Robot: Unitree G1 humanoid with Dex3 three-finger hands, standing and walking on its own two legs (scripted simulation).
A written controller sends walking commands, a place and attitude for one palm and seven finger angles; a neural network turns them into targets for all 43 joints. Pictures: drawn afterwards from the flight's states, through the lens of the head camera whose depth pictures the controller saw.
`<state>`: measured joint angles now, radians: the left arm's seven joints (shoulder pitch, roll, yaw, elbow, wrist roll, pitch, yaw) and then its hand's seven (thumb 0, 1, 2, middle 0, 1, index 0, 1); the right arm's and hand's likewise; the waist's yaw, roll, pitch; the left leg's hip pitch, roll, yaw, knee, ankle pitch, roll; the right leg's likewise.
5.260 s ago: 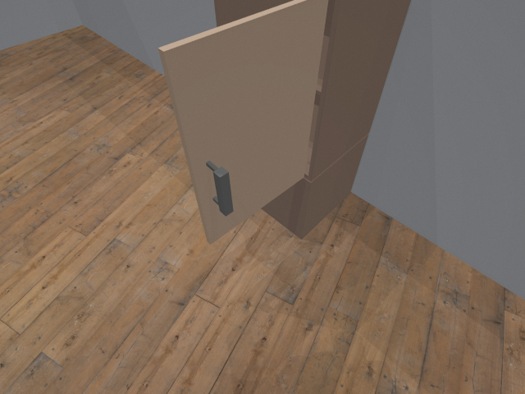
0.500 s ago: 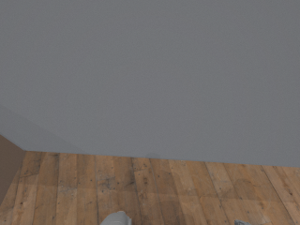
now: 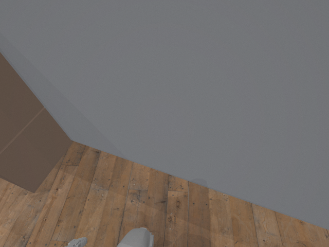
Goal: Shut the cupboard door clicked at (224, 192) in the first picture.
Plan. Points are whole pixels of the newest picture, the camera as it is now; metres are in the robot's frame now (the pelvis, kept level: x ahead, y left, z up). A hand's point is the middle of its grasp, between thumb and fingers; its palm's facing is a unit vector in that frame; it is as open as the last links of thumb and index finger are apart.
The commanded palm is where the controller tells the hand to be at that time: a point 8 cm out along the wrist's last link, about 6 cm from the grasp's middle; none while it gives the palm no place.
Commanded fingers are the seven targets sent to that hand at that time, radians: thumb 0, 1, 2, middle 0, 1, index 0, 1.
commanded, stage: turn to face it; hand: left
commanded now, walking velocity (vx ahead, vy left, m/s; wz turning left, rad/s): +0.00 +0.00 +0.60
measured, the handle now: out of the picture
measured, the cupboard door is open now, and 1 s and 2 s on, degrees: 87 87 87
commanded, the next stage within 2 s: take the last steps up to it in 1.72 s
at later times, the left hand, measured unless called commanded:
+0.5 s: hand out of the picture +0.05 +0.24 -0.16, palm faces +0.32 -0.91 -0.26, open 7.4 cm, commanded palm none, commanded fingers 0.00 0.90 0.90 -0.20 -0.30 -0.20 -0.30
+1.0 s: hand out of the picture -0.05 +0.16 -0.17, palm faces +0.61 -0.76 -0.22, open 7.4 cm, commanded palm none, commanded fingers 0.00 0.90 0.90 -0.20 -0.30 -0.20 -0.30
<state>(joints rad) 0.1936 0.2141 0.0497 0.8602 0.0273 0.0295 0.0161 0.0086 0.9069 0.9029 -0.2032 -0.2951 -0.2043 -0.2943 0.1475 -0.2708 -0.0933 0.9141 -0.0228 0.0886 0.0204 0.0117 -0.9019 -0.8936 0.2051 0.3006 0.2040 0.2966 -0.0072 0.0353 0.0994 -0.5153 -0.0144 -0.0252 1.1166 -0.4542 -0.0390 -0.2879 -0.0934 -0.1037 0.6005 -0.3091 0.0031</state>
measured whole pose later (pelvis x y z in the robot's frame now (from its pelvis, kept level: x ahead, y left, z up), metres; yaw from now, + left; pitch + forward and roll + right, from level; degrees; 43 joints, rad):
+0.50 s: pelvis +0.01 +0.00 +0.01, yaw +18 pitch +1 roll -1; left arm 0.12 0.27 0.07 0.89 0.01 0.06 0.01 0.01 0.91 0.90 -0.20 -0.29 -0.20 -0.29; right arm 0.17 -0.21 -0.05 0.92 -0.03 0.03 -0.01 0.01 -0.90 -0.89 0.21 0.30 0.21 0.30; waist 0.00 -0.02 0.10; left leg -0.28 -0.01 -0.05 0.51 -0.25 0.01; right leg -0.45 -0.07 -0.01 0.95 -0.43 0.09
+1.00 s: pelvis +0.03 -0.03 -0.01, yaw +37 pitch +0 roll +1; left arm 0.24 0.22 0.05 0.90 0.02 0.02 0.01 0.01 0.90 0.90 -0.21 -0.30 -0.21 -0.30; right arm 0.11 -0.25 -0.07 0.90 -0.02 0.06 0.03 0.01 -0.90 -0.89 0.20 0.30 0.20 0.30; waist 0.01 -0.04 0.11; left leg -0.29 0.02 0.09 0.60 -0.30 -0.03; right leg -0.23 -0.17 -0.25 0.64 -0.40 0.03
